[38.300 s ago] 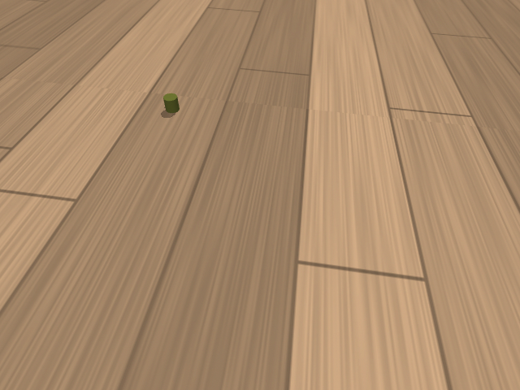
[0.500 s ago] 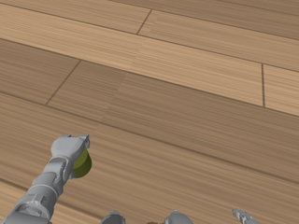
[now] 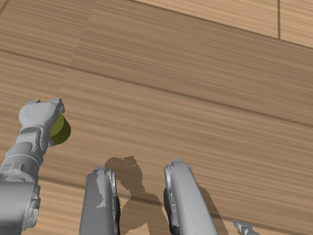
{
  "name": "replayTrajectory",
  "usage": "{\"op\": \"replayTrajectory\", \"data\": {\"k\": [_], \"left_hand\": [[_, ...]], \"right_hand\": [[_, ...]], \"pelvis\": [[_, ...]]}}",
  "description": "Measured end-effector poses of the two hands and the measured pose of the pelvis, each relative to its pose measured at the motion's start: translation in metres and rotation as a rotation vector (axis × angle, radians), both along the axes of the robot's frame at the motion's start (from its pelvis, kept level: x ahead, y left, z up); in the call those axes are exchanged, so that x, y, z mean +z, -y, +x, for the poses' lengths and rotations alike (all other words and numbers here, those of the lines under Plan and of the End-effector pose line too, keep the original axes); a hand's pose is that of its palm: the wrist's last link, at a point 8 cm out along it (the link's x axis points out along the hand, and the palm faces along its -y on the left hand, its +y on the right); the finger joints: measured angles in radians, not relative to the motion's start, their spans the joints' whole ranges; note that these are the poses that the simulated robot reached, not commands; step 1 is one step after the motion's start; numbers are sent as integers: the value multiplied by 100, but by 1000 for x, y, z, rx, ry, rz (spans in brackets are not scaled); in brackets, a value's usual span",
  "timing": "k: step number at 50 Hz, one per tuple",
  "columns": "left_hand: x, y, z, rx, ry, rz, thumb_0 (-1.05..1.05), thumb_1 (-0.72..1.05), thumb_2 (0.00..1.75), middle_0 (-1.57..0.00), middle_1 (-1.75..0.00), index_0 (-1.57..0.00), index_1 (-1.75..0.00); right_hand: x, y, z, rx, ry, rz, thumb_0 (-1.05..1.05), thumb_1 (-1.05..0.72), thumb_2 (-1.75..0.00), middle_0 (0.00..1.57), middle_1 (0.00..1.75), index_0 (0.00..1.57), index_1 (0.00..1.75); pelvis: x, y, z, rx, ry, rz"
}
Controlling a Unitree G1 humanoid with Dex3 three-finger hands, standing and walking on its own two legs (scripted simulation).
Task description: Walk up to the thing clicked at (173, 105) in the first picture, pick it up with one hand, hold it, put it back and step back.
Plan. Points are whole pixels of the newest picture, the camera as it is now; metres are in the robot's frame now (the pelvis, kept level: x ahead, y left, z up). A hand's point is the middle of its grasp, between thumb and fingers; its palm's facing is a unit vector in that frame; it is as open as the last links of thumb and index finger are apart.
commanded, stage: crouch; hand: left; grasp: from above
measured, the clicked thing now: (45, 128) +0.42 +0.28 -0.18
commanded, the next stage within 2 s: lower in 0.96 s
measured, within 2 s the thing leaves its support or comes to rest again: rests again in 1.90 s
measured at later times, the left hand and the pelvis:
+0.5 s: hand (60, 131) +0.44 +0.27 -0.27, palm faces -0.45 -0.04 -0.89, open 11.3 cm; pelvis -0.01 -0.01 -0.11, yaw -3 degrees
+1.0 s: hand (65, 132) +0.45 +0.27 -0.33, palm faces -0.45 -0.04 -0.89, open 11.3 cm; pelvis -0.01 -0.01 -0.16, yaw -4 degrees
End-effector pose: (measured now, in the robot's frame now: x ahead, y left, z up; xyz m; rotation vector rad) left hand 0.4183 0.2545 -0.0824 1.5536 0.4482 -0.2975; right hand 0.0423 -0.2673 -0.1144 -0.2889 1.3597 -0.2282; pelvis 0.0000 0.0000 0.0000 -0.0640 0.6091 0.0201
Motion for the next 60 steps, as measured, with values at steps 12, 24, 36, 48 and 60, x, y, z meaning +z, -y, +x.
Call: {"op": "replayTrajectory", "data": {"k": [12,24,36,48,60], "left_hand": [[-86,-7,12,-2,19,-27,1,-22,80,-45,-90,-47,-91],[-131,-13,24,23,8,-20,1,-22,80,-46,-90,-47,-90],[-164,-15,30,12,-11,-31,1,-22,80,-46,-90,-47,-90],[-186,-15,35,9,3,-40,1,-22,80,-46,-89,-47,-90],[-204,-18,40,14,-16,-32,1,-23,80,-47,-89,-48,-89]], "right_hand": [[-59,8,17,99,-11,-3,0,-90,-90,21,30,21,30],[-90,16,7,112,-55,-4,0,-91,-90,20,30,20,30],[-119,14,-18,92,-120,17,0,-91,-90,20,30,20,30],[-140,12,-27,98,-136,19,0,-92,-90,20,30,20,30],[-152,11,-26,119,-140,19,0,-92,-90,20,30,20,30]], "pelvis": [[-66,4,-4,-2,-42,-27],[-104,6,-7,-16,-41,-35],[-135,6,-11,-23,-27,-38],[-159,6,-15,-33,-6,-44],[-173,5,-14,-38,4,-51]]}}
